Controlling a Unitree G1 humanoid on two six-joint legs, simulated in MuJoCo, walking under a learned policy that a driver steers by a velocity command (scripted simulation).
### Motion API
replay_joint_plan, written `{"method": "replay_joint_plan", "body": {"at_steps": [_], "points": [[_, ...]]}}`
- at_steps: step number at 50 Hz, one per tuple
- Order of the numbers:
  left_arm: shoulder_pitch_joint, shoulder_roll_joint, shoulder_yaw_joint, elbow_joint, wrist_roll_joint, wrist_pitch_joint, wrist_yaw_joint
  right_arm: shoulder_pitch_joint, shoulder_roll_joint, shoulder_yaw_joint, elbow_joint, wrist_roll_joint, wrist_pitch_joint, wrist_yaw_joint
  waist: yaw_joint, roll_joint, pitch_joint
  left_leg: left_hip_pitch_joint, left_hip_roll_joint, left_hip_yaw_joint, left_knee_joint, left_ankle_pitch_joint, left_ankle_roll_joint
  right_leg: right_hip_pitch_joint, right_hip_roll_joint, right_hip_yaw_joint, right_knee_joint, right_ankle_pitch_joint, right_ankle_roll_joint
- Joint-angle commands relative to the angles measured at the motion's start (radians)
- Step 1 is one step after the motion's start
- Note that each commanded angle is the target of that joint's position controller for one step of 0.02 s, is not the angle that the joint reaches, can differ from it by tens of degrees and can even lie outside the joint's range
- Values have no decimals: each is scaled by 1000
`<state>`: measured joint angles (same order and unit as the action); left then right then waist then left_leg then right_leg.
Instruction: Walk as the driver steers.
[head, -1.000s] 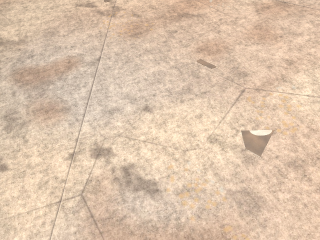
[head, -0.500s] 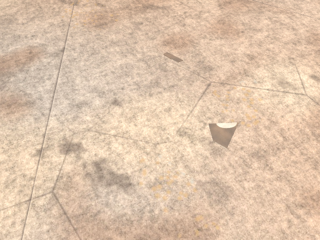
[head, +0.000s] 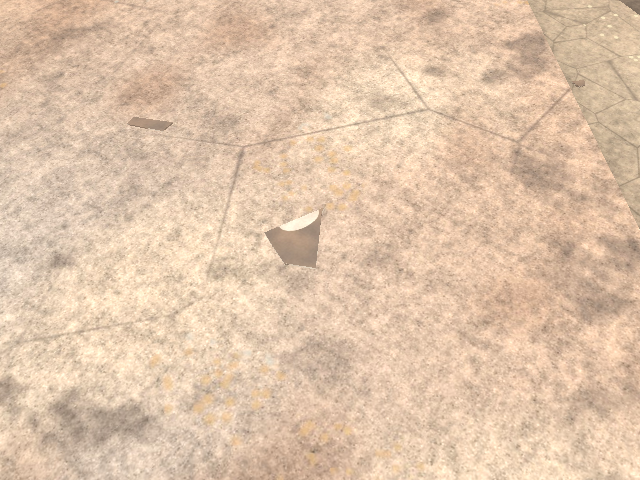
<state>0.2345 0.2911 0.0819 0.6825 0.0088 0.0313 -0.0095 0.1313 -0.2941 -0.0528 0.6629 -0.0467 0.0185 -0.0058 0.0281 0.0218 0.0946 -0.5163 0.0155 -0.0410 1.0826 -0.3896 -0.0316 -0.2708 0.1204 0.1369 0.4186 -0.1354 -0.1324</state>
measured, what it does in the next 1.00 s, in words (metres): goes down, turning left: left foot, then right foot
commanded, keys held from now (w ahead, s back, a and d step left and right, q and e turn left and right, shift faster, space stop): w+shift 0.20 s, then w+q+shift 0.80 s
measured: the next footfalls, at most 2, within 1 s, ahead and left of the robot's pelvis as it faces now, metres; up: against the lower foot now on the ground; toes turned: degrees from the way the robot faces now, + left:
left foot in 0.18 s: +0.09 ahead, +0.13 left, +0.00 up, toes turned -8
right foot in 0.54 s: +0.29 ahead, -0.14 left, +0.00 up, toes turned +6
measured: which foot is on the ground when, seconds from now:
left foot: up 0.00-0.16, down 0.18-0.54, up 0.56-0.98, down 1.00-1.00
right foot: down 0.00-0.18, up 0.20-0.52, down 0.54-0.98, up 1.00-1.00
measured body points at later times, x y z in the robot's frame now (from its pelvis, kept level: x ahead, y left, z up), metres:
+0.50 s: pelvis +0.16 -0.01 +0.00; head +0.18 +0.01 +0.45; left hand +0.42 +0.20 -0.07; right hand +0.10 -0.29 -0.12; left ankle +0.05 +0.13 -0.74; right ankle +0.25 -0.15 -0.73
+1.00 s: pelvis +0.51 +0.06 -0.05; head +0.54 +0.08 +0.40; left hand +0.32 +0.27 -0.18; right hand +0.84 -0.04 -0.12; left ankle +0.61 +0.14 -0.75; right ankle +0.28 -0.15 -0.69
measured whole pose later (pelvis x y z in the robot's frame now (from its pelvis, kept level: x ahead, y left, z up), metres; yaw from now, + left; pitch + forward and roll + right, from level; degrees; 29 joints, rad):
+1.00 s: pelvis +0.51 +0.06 -0.05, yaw +27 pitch +2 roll -1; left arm 0.53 0.26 0.03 0.91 0.04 -0.06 0.02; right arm -0.01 -0.30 -0.03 0.64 -0.02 -0.02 0.08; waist 0.04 0.03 0.04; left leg -0.59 -0.07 0.15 0.71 -0.16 0.21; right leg 0.17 -0.08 -0.28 0.71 -0.34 0.04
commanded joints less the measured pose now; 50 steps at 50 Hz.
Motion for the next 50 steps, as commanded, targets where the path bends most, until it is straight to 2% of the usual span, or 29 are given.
{"method": "replay_joint_plan", "body": {"at_steps": [1,2,3,6,8,9,10,11,13,15,19,23,25,26,27,28,29,30,31,32,35,38,43,45,46,47,48,49,50], "points": [[51,143,35,-43,10,-16,-1,34,-54,-1,-45,-10,-4,9,7,-106,-199,-29,5,-4,-112,36,-21,123,-206,266,-117,-153,-117],[2,191,46,-61,24,-9,-8,13,-33,13,-65,5,-3,16,1,-218,-193,-17,7,2,-234,11,-27,74,-248,356,-153,-434,-143],[-5,187,48,-70,26,-5,-16,-18,-64,6,-61,10,-4,18,27,-238,-173,42,-6,16,-282,2,-31,11,-244,395,-186,-535,-130],[2,162,32,-54,20,-14,-30,36,-74,-5,-20,25,-27,18,-11,-156,-131,293,-46,48,-444,51,15,-169,-227,387,-187,-584,-73],[-54,141,24,-58,22,-21,-15,172,-59,-4,29,18,-52,3,-113,-73,-79,499,-46,66,-595,82,59,-327,-161,321,-74,-612,-26],[-119,90,11,-88,19,-33,-8,299,-101,-12,61,13,-70,-10,-178,40,-51,617,69,-66,-703,-76,88,-484,-94,225,141,-581,15],[-177,-15,-20,-147,-13,-54,-9,340,-214,-32,60,-6,-85,-15,-189,244,-58,640,339,-533,-908,-480,168,-642,56,24,469,-443,66],[-222,42,-13,-173,14,-71,-12,302,-221,-45,76,-5,-85,-9,-144,87,36,539,401,-747,-963,-559,237,-750,-5,85,578,-303,66],[-151,84,-7,-143,39,-82,-33,203,-159,-37,62,32,-89,9,-49,38,-3,498,312,-587,-914,-413,225,-694,-100,28,603,-139,98],[-119,90,-6,-120,63,-76,-49,194,-115,-23,57,40,-96,21,-40,92,-56,391,195,-435,-929,-262,215,-546,-128,-70,599,-55,143],[-210,27,-42,-143,27,-65,-55,249,-128,-40,82,38,-90,21,-66,116,-20,216,102,-307,-961,-76,217,-320,-123,-131,358,21,197],[-293,41,-45,-163,7,-78,-40,286,-169,-64,87,35,-83,26,-107,132,-31,224,112,-334,-920,-52,225,-126,-86,-159,144,-63,194],[-238,64,-36,-152,0,-92,-17,289,-169,-70,96,32,-79,27,-74,119,-48,209,117,-359,-854,-13,218,29,-87,-147,52,-85,174],[-131,91,-24,-121,8,-104,1,279,-156,-69,100,33,-83,28,-19,80,-94,151,77,-325,-733,91,201,210,-95,-134,24,-100,154],[53,155,-2,-87,33,-119,21,239,-132,-63,90,45,-96,31,92,1,-192,17,2,-242,-460,143,175,460,-210,-27,10,-186,120],[239,287,32,-62,72,-116,38,226,-18,-34,25,86,-112,32,163,-290,-373,-256,-103,-85,-100,-77,136,749,-515,377,-110,-642,56],[204,287,37,-48,63,-108,38,202,-45,-29,4,76,-103,24,118,-306,-350,-370,-69,-62,95,-80,149,620,-593,639,-195,-810,8],[121,187,10,-62,58,-107,32,149,-74,-37,18,51,-86,25,82,-170,-218,-398,-10,-68,180,4,154,504,-548,508,-171,-727,20],[86,124,-7,-57,49,-109,26,129,-70,-36,26,33,-79,39,60,-106,-156,-375,25,-54,166,65,144,409,-493,342,-174,-558,35],[69,91,-17,-47,46,-110,24,140,-64,-37,38,24,-70,55,33,-115,-131,-339,53,-44,146,98,133,351,-446,227,-201,-443,48],[114,60,-26,11,23,-129,16,79,-29,-23,15,9,-35,87,10,-160,-48,-381,87,-18,187,168,113,282,-391,25,-243,-199,66],[140,39,-31,57,20,-148,7,-25,-24,-10,-29,11,-26,101,-9,-125,-5,-434,90,-5,175,273,110,263,-384,-128,-276,16,66],[173,76,-28,124,21,-155,22,-218,-20,23,-98,11,-27,122,-13,-69,82,-258,51,169,-180,366,160,213,-330,-375,-332,389,104],[203,131,-20,138,23,-151,31,-212,-23,29,-94,21,-28,117,-33,-87,29,-90,-36,258,-271,341,205,274,-333,-420,-227,915,118],[210,170,-12,140,25,-140,40,-158,-42,25,-79,23,-28,109,-72,-117,-19,-19,-74,271,-287,297,222,325,-351,-422,-121,1129,123],[192,210,-1,136,31,-123,47,-36,-75,13,-49,25,-30,99,-146,-142,-98,114,-105,257,-298,242,242,340,-375,-416,55,1250,120],[151,239,7,121,36,-106,50,162,-119,-9,7,26,-33,85,-241,-160,-195,327,-131,223,-308,185,268,289,-398,-394,293,1286,101],[122,232,7,104,41,-98,42,376,-177,-43,81,23,-38,64,-320,-117,-293,631,-139,144,-404,176,299,124,-378,-382,612,1060,95],[104,145,-7,94,44,-103,21,322,-241,-80,91,53,-22,35,-243,108,-251,805,-35,-57,-454,70,311,-193,-178,-363,1000,-56,123]]}}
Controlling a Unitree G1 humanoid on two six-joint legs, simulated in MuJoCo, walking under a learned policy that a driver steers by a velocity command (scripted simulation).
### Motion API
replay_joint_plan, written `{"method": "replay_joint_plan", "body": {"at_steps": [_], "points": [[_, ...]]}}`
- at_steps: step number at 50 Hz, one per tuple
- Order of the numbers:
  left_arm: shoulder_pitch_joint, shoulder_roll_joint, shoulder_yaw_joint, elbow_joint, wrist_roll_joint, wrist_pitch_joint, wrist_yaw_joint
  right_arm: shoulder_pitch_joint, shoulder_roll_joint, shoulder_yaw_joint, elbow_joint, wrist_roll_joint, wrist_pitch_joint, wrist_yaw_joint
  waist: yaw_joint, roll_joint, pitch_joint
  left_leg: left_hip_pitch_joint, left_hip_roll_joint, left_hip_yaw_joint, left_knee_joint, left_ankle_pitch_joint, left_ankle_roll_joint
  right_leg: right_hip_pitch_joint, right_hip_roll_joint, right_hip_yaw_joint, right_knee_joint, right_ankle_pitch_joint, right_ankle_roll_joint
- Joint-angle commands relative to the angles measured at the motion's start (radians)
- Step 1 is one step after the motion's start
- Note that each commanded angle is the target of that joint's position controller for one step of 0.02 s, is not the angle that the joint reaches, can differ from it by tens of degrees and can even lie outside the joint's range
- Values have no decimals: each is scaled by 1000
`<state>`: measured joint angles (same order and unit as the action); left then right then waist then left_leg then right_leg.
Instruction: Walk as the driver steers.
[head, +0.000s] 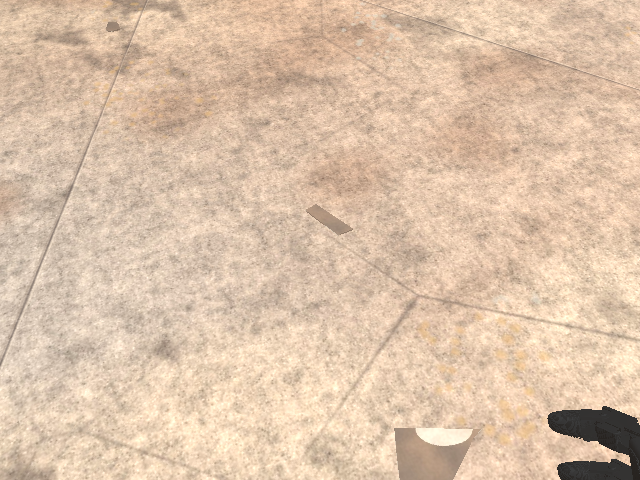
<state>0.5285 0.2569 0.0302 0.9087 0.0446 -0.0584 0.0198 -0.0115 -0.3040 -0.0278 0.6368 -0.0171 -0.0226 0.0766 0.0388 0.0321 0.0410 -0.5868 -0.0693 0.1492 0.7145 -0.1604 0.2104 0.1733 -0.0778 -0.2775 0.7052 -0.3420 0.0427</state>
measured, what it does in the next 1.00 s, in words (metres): walks ahead, turning right: right foot, then left foot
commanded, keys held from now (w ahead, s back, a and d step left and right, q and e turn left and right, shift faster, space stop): w+q+shift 0.10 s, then w+shift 0.06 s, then w+e+shift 0.84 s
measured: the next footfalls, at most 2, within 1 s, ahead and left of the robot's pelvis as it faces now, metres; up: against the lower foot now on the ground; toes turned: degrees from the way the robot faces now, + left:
right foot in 0.44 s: +0.63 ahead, -0.04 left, +0.00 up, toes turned +4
left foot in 0.86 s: +1.05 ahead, +0.14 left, +0.00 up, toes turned -17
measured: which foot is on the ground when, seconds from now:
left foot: down 0.00-0.46, up 0.48-0.84, down 0.86-1.00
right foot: up 0.00-0.42, down 0.44-0.88, up 0.90-1.00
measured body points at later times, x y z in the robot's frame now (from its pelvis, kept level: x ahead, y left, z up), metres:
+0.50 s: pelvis +0.47 +0.00 +0.02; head +0.50 +0.00 +0.47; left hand +0.59 +0.28 -0.09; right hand +0.52 -0.29 -0.11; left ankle +0.20 +0.04 -0.58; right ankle +0.59 -0.05 -0.69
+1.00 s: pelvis +0.95 +0.02 +0.04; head +0.98 +0.02 +0.49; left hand +1.12 +0.29 -0.07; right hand +1.01 -0.28 -0.05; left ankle +1.01 +0.14 -0.69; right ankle +0.79 -0.03 -0.57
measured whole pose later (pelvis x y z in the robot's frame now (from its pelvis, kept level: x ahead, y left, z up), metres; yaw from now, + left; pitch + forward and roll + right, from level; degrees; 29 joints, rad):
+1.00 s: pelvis +0.95 +0.02 +0.04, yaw -21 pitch +2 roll +2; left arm 0.30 0.37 0.08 0.80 0.02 -0.03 -0.02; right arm 0.18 -0.29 -0.02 0.69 -0.06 -0.09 -0.02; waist 0.03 -0.04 0.02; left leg -0.32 0.03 0.07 0.53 -0.25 -0.02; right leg -0.41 0.04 0.04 1.30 -0.31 -0.11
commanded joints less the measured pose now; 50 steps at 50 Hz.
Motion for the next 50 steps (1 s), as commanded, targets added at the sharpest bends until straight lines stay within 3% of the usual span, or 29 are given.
{"method": "replay_joint_plan", "body": {"at_steps": [1,2,3,5,6,8,12,14,16,18,20,21,22,23,24,25,27,30,34,37,40,42,43,44,45,46,47,48,50], "points": [[-137,126,20,-265,-17,-38,-19,372,-360,-119,58,-17,35,-47,-124,239,-327,1093,311,-858,-261,-209,272,-1019,118,201,1026,-160,-7],[-263,185,22,-295,-12,-65,-18,440,-319,-122,46,-12,41,-60,-205,20,-358,1066,327,-957,-395,-296,270,-1077,75,363,987,-43,-22],[-280,170,13,-297,-18,-76,-17,420,-268,-112,82,-5,30,-70,-150,-43,-179,885,319,-905,-458,-264,229,-1078,26,367,870,-7,-29],[-281,146,0,-282,18,-54,-12,343,-205,-91,86,-4,-6,-84,-45,-133,-37,560,217,-724,-462,-91,171,-927,-37,368,692,-29,-15],[-221,137,-4,-261,34,-27,-15,305,-169,-74,82,0,-20,-86,8,-133,-16,452,187,-643,-476,-61,159,-865,-58,361,639,-37,-4],[-248,115,-10,-274,37,6,-22,311,-133,-58,92,8,-49,-77,26,-105,25,282,138,-563,-509,-18,154,-803,-82,328,494,-45,17],[-462,54,-39,-334,-2,-4,-53,373,-114,-52,130,18,-89,-56,-60,-49,85,234,58,-358,-606,205,48,-713,-74,235,76,410,-31],[-526,59,-36,-335,-28,-7,-63,434,-123,-50,154,30,-107,-51,-109,-45,79,337,100,-328,-672,329,1,-669,-41,197,-48,576,-81],[-540,79,-30,-333,-33,-8,-64,447,-159,-55,179,15,-110,-59,-105,-17,75,528,144,-277,-677,485,-31,-703,-11,197,-131,576,-125],[-537,114,-14,-316,-28,-13,-64,478,-176,-53,198,0,-105,-76,-100,0,25,697,173,-205,-584,888,-77,-684,76,141,-157,457,-156],[-399,161,6,-273,-34,-8,-59,460,-206,-58,202,-35,-83,-102,-11,71,-77,790,216,-161,-354,1242,-114,-566,161,138,-137,303,-185],[-205,191,23,-208,-39,-2,-53,416,-214,-61,192,-56,-67,-112,81,93,-160,778,226,-140,-134,1333,-126,-417,190,138,-114,241,-201],[26,219,44,-136,-35,4,-43,334,-223,-64,172,-58,-54,-118,213,65,-222,630,200,-90,201,1240,-141,-188,165,170,-159,209,-235],[147,295,76,-101,-23,17,-29,299,-139,-41,129,-42,-66,-110,235,-97,-267,269,79,-78,669,606,-164,79,13,427,-100,-15,-325],[44,327,83,-99,-15,23,-36,387,-47,-14,81,-7,-93,-79,64,-390,-315,-157,-93,-175,913,-299,-214,262,-196,1072,-319,-113,-491],[-60,262,82,-136,-24,21,-45,308,-91,-1,60,-19,-109,-84,83,-174,-251,-241,-6,-286,883,-199,-183,197,-194,1116,-422,-159,-479],[-100,177,64,-122,-33,17,-42,212,-109,11,33,-34,-122,-74,19,51,-86,-162,94,-278,685,-108,-173,-114,-137,918,-472,-94,-404],[-118,168,51,-99,-37,-7,-32,203,-69,33,-9,-70,-67,-62,-73,6,31,-92,146,-245,515,-161,-217,-400,-22,765,-525,16,-375],[-127,201,70,-116,-44,-28,-35,-23,-43,62,-109,-38,-58,-42,-29,-37,106,60,151,-156,88,98,-266,-626,71,642,-614,176,-335],[-74,224,85,-105,-64,-31,-43,-76,-33,63,-123,-15,-62,-41,30,-69,46,194,106,-137,-83,313,-251,-536,64,641,-582,434,-275],[-51,241,94,-99,-57,-21,-28,-63,-71,47,-122,-18,-69,-56,33,-81,-10,246,69,-156,-210,231,-232,-337,49,662,-435,645,-227],[-83,294,105,-105,-44,-21,-27,160,-142,10,-62,-13,-79,-80,-86,-72,-171,510,40,-158,-221,64,-208,-303,69,641,-114,846,-184],[-132,274,100,-120,-38,-31,-31,365,-193,-16,-20,-21,-85,-100,-193,-66,-270,756,130,-225,-173,-47,-185,-441,105,621,136,722,-170],[-151,118,60,-151,-26,-44,-25,586,-260,-43,14,-47,-86,-121,-242,115,-410,985,404,-487,-172,-366,-164,-613,156,530,476,77,-184],[-19,60,31,-223,-86,-36,-28,476,-340,-65,6,-60,-74,-112,-105,438,-535,1088,615,-1090,-411,-573,-43,-879,206,422,725,-177,-157],[-127,152,38,-181,-52,-12,-17,368,-211,-56,-18,-49,-65,-106,-125,191,-353,944,531,-987,-448,-691,-44,-984,104,393,752,-44,-167],[-224,172,46,-189,-32,-2,-27,318,-124,-34,-14,-40,-65,-101,-134,79,-214,813,471,-759,-428,-511,-66,-987,69,369,692,39,-161],[-267,163,47,-192,-26,7,-41,318,-90,-26,12,-46,-66,-96,-122,1,-137,707,431,-611,-433,-288,-79,-961,41,361,658,63,-150],[-308,109,37,-224,-9,34,-69,373,-66,-19,79,-32,-78,-95,-85,56,-59,598,375,-410,-451,-56,-111,-944,-1,357,619,57,-140]]}}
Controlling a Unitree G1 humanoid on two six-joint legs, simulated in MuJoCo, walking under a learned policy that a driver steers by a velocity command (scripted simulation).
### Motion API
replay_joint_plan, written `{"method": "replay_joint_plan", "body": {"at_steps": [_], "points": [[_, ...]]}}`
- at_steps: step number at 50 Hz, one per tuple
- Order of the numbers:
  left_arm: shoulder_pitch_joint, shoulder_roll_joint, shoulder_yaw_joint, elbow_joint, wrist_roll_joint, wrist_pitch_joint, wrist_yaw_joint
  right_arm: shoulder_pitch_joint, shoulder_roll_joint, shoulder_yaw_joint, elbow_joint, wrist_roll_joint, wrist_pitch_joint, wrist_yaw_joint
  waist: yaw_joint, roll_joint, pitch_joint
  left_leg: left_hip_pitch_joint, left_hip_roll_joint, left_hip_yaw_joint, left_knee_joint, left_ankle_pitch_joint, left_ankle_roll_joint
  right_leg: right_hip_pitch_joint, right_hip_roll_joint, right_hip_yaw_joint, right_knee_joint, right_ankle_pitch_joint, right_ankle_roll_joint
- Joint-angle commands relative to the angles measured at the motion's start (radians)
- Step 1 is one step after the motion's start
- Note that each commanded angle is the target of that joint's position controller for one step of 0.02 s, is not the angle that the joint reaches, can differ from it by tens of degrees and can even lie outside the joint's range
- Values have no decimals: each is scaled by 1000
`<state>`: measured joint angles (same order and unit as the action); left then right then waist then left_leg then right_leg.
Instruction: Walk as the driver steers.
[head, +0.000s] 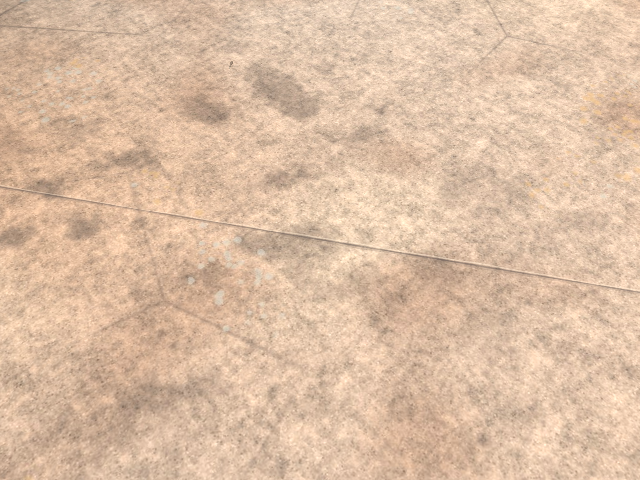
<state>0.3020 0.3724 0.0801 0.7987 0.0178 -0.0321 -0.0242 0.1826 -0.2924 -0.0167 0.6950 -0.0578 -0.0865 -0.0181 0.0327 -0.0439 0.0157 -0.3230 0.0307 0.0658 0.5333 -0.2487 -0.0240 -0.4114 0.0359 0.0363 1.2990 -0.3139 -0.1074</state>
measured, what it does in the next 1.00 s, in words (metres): walks ahead, turning right: right foot, then left foot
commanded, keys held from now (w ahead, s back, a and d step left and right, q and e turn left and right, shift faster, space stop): w+e+shift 0.02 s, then e+shift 0.06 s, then shift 0.92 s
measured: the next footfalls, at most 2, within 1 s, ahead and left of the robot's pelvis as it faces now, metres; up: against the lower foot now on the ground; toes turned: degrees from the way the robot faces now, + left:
right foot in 0.26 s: +0.41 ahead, -0.08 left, +0.00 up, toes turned -13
left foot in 0.66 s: +0.46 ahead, +0.12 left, +0.00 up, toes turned -15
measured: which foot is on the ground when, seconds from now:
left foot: down 0.00-0.24, up 0.26-0.64, down 0.66-1.00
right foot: up 0.00-0.24, down 0.26-1.00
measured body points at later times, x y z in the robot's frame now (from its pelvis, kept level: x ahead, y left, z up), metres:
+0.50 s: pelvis +0.31 +0.00 +0.00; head +0.36 -0.01 +0.45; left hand +0.47 +0.21 -0.13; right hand +0.37 -0.26 -0.12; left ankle +0.39 +0.14 -0.67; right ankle +0.37 -0.07 -0.73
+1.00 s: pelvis +0.38 +0.05 +0.01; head +0.38 +0.05 +0.46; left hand +0.50 +0.27 -0.13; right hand +0.40 -0.22 -0.12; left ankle +0.42 +0.13 -0.73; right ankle +0.38 -0.07 -0.73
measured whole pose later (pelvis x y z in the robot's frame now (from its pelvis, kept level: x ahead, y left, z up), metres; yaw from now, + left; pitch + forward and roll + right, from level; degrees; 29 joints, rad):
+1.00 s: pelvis +0.38 +0.05 +0.01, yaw -16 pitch -1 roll +0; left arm 0.25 0.21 0.02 0.98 0.01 0.00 0.02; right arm 0.23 -0.21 -0.01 0.88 -0.01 0.00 -0.03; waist 0.01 0.00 0.00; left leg -0.20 -0.03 0.03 0.42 -0.20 0.04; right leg -0.21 0.04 0.05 0.40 -0.17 -0.02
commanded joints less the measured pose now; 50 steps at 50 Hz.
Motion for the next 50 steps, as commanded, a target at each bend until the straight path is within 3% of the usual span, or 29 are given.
{"method": "replay_joint_plan", "body": {"at_steps": [1,2,4,7,9,11,12,13,14,15,16,17,18,20,23,25,29,31,32,33,34,35,37,39,41,43,50], "points": [[-108,-30,-21,-135,17,21,-32,200,-55,-26,49,24,-24,7,-65,149,-22,328,267,-267,-277,130,111,-380,-128,36,21,27,10],[-146,-43,-26,-159,16,32,-34,198,-38,-23,63,35,-31,13,-50,140,12,313,268,-194,-280,329,104,-410,-132,20,7,21,18],[-208,-56,-38,-217,21,34,-39,148,-48,-25,68,46,-41,16,-11,138,47,248,241,-46,-296,636,89,-387,-116,-26,-119,97,31],[-233,-65,-59,-225,21,15,-67,75,-82,-31,73,50,-53,15,23,113,69,82,132,134,-319,687,66,-88,-38,-126,-551,347,38],[-161,-46,-53,-184,27,9,-73,108,-150,-46,82,59,-56,11,46,129,16,76,134,139,-212,866,68,125,44,-174,-638,411,20],[37,12,-30,-111,51,2,-57,117,-190,-52,78,73,-40,3,128,133,-94,93,163,122,74,947,67,351,74,-114,-677,403,-36],[141,39,-16,-66,62,-6,-41,113,-187,-50,75,79,-30,-1,178,110,-138,54,137,127,298,779,52,472,47,-63,-756,486,-64],[103,103,-4,-56,56,-13,-19,203,-111,-40,83,64,-10,3,103,-68,-152,-78,-6,151,672,-154,27,581,-124,76,-760,962,-101],[75,185,15,-113,39,-10,-7,424,-61,-20,61,89,17,-7,-1,-191,-422,-257,-48,-3,1064,-464,6,875,-464,452,-585,1700,-282],[79,145,18,-149,-13,-1,4,362,-129,-26,58,63,30,-15,66,-19,-532,-270,-15,-118,1084,-327,0,839,-470,462,-658,1661,-308],[-18,107,9,-162,-21,9,27,307,-124,-18,40,68,36,-16,38,-27,-439,-326,4,-112,1035,-230,-6,710,-426,435,-755,1268,-316],[-76,37,-12,-152,-22,14,34,252,-130,-19,47,42,40,-14,4,58,-290,-304,43,-102,917,-194,-9,520,-355,384,-835,1027,-271],[-93,14,-22,-134,-19,12,42,223,-116,-18,41,28,54,-7,-25,51,-196,-268,52,-106,846,-199,-7,392,-313,339,-875,970,-247],[-80,-9,-33,-100,-8,1,38,242,-84,-15,57,24,92,-6,-63,75,-123,-122,56,-101,699,-206,-6,183,-268,230,-935,982,-205],[-99,-11,-33,-72,12,-17,24,238,-20,-5,59,37,102,-6,-85,44,-161,-34,37,-80,524,-136,5,120,-217,129,-949,1013,-181],[-113,-32,-37,-58,12,-18,15,203,0,-1,56,44,102,-8,-80,2,-165,11,28,-70,377,-45,13,106,-177,82,-956,914,-143],[-89,-39,-36,-25,12,2,6,125,-8,-6,51,43,115,-13,-43,-47,-130,81,4,-62,218,6,17,70,-182,125,-978,509,-112],[-107,-39,-38,-19,5,18,12,128,9,-3,59,34,112,-13,-60,-33,-85,162,-12,-47,51,40,36,12,-173,154,-954,272,-78],[-92,-60,-46,-14,5,24,19,121,4,-2,59,24,105,-15,-60,-4,-57,204,5,-77,-60,48,50,-24,-151,168,-935,142,-37],[-60,-96,-56,-16,6,26,24,122,-39,-6,51,8,92,-19,-40,94,-39,217,134,-226,-174,76,71,-47,-101,149,-866,42,12],[31,-124,-59,-4,-9,30,27,48,-111,-19,31,23,89,-20,36,222,-31,118,257,-354,-239,113,141,6,18,45,-817,-53,45],[13,-96,-55,22,0,41,30,16,-75,-15,34,36,89,-14,16,210,-17,-38,260,-359,-279,19,171,154,15,19,-798,-36,60],[-25,-81,-49,32,4,47,28,-18,-36,-2,43,39,84,-11,23,180,13,-85,153,-275,-285,-117,105,241,-9,49,-866,97,67],[-32,-64,-46,44,6,41,26,13,-38,-3,63,46,82,-15,8,179,9,-47,109,-238,-283,-152,77,245,-46,83,-901,147,69],[-19,-63,-46,76,-1,33,31,43,-38,-8,80,49,83,-12,-9,105,19,23,94,-221,-264,-103,79,191,-57,92,-922,140,69],[-26,-73,-48,98,-4,28,37,59,-33,-10,98,47,81,-12,-19,69,11,66,91,-211,-245,-37,87,183,-63,96,-939,154,73],[-33,-75,-46,172,-8,28,50,68,-25,-15,160,47,74,-13,-28,51,-7,118,77,-187,-230,66,96,210,-78,103,-957,196,75]]}}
